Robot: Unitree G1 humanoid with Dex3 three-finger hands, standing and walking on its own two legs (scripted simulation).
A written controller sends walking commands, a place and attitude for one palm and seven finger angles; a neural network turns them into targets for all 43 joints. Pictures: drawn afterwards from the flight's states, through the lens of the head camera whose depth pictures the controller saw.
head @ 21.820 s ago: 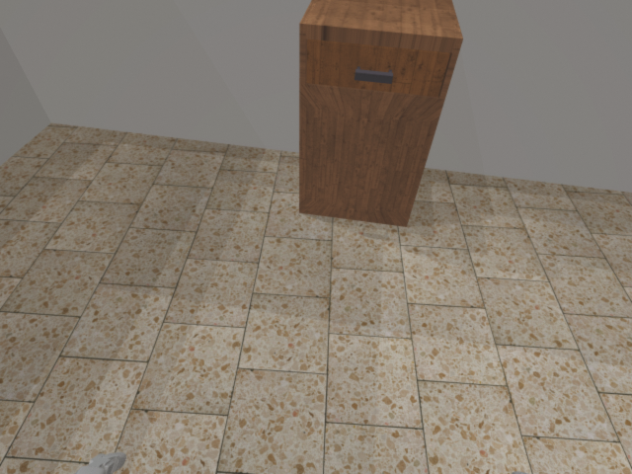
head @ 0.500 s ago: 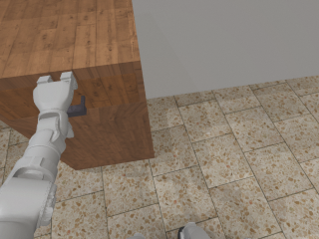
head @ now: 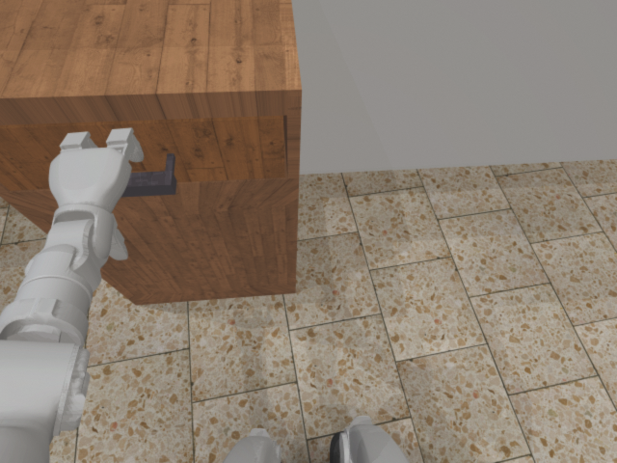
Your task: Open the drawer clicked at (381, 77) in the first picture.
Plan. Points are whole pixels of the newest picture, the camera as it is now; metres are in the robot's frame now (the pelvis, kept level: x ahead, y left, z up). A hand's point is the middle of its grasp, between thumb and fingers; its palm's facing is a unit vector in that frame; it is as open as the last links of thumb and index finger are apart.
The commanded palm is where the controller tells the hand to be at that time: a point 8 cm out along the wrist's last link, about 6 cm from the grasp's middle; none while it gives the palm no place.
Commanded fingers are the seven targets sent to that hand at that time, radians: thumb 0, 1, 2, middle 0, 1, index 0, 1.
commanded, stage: lower the fingers behind the handle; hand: left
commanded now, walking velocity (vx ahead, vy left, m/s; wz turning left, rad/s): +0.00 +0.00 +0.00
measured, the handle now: (133, 173) +0.51 +0.26 -0.01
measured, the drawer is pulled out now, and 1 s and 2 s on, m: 0.00 0.00 0.00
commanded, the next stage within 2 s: close the thumb around the handle in 1.14 s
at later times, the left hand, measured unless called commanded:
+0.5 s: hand (122, 202) +0.46 +0.27 -0.01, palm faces -0.02 -0.01 -1.00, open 13.9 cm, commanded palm +0.44 +0.25 +0.04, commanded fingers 0.00 -0.50 0.30 -0.30 -1.20 -0.30 -1.20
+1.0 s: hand (130, 213) +0.46 +0.26 -0.03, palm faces -0.06 -0.01 -1.00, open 13.9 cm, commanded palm +0.44 +0.26 +0.02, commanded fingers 0.00 -0.50 0.30 -0.30 -1.20 -0.30 -1.20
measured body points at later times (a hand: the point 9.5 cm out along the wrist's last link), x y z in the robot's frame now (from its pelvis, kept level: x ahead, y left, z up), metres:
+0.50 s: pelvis +0.00 +0.00 -0.01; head +0.13 +0.00 +0.43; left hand +0.46 +0.26 +0.05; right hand +0.03 -0.28 -0.14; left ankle -0.03 +0.08 -0.68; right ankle +0.03 -0.12 -0.68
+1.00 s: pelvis -0.01 -0.01 -0.02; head +0.13 -0.01 +0.41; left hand +0.45 +0.26 +0.02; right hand +0.02 -0.28 -0.15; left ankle -0.03 +0.08 -0.68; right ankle +0.03 -0.12 -0.68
